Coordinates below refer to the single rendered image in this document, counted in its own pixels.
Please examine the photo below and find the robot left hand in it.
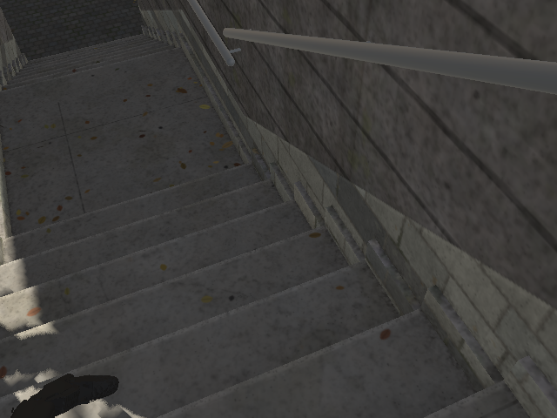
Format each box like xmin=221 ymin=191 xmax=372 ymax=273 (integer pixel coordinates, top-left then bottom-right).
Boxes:
xmin=10 ymin=374 xmax=119 ymax=418

